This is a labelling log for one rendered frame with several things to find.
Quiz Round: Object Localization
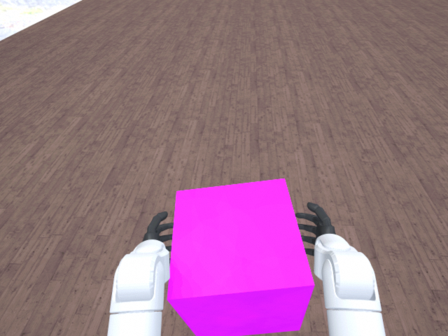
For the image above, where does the robot left hand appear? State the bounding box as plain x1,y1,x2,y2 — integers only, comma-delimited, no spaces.
143,211,174,264

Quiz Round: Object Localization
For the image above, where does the right robot forearm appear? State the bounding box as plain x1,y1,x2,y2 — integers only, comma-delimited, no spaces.
314,234,386,336

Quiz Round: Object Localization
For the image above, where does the left robot forearm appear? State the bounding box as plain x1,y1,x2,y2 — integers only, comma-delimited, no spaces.
107,239,170,336

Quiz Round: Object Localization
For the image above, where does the robot right hand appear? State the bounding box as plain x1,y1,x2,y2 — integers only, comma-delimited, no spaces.
295,202,336,256

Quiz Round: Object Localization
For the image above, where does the carton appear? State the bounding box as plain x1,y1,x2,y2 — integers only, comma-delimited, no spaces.
167,178,315,336

